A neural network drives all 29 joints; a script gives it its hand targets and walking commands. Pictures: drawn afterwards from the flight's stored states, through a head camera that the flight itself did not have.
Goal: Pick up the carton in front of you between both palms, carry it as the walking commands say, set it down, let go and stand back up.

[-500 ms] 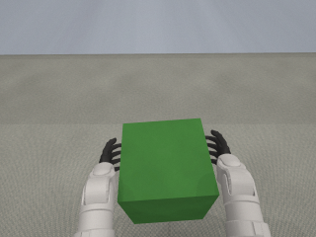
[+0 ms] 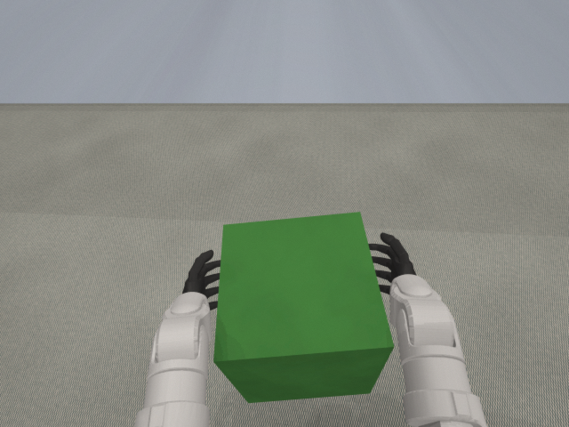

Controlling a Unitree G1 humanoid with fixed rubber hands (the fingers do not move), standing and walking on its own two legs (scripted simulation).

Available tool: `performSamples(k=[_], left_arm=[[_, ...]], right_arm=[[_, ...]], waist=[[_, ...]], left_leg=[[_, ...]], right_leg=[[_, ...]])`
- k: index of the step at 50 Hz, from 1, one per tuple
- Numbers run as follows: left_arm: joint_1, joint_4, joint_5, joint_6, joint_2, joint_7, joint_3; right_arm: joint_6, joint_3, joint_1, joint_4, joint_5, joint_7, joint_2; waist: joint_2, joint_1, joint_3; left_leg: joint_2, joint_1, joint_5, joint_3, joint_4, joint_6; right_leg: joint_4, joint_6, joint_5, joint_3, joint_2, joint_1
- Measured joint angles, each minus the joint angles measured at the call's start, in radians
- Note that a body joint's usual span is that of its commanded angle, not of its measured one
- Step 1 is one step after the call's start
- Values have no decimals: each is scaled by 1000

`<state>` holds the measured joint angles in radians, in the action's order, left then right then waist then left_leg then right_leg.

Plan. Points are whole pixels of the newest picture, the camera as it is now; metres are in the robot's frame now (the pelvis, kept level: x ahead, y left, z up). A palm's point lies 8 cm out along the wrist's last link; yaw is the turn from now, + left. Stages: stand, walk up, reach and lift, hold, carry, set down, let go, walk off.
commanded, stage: hold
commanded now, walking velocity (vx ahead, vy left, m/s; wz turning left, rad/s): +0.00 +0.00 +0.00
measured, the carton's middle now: (300, 313) +0.29 +0.00 -0.04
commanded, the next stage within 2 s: set down in 0.08 s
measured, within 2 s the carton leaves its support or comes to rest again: neither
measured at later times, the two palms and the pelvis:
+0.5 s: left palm (214, 298) +0.32 +0.14 -0.02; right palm (393, 273) +0.35 -0.16 -0.02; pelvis -0.03 -0.04 -0.03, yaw +3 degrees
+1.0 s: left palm (244, 317) +0.39 +0.12 -0.23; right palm (379, 308) +0.39 -0.17 -0.22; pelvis -0.04 +0.00 -0.15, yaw +4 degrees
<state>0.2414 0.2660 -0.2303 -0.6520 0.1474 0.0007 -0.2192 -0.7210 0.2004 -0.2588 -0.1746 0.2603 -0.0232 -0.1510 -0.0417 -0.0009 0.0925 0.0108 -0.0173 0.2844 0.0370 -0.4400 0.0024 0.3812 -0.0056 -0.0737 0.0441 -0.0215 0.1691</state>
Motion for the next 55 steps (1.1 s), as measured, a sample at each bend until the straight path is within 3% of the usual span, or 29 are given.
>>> performSamples(k=[7,12,18,26,30,35,43,55], left_arm=[[41,49,-28,9,10,12,-36],[119,142,-90,49,30,44,-136],[262,303,-177,142,25,75,-278],[389,398,-239,282,8,83,-387],[424,394,-205,362,-2,62,-373],[443,368,-103,459,-24,25,-309],[460,318,55,485,-39,-44,-207],[528,349,40,448,-3,-108,-224]], right_arm=[[8,39,-39,-44,18,8,-10],[37,121,-123,-132,51,14,-36],[118,255,-274,-277,120,16,-62],[276,341,-408,-396,193,34,-60],[364,321,-439,-397,168,35,-37],[476,256,-443,-369,91,18,0],[501,176,-452,-314,-19,5,73],[471,255,-566,-421,2,79,136]], waist=[[4,-3,-6],[-5,-11,-3],[-13,-15,29],[-12,-20,45],[-10,-24,62],[-5,-33,44],[-14,-57,-97],[-34,-90,-241]], left_leg=[[-10,-12,-2,23,-13,-6],[-14,-46,18,48,-59,8],[-10,-124,57,72,-153,24],[7,-403,89,77,-316,-11],[18,-595,109,63,-417,-24],[33,-864,135,44,-547,-44],[69,-1232,191,22,-744,-33],[97,-1522,268,-13,-946,-10]], right_leg=[[14,-17,-1,4,18,6],[49,-21,-22,2,36,28],[135,-26,-56,-15,57,100],[293,-44,-84,-25,57,379],[389,-40,-96,-40,54,576],[514,-27,-114,-58,47,850],[706,-1,-165,-79,24,1220],[909,26,-233,-111,11,1519]])
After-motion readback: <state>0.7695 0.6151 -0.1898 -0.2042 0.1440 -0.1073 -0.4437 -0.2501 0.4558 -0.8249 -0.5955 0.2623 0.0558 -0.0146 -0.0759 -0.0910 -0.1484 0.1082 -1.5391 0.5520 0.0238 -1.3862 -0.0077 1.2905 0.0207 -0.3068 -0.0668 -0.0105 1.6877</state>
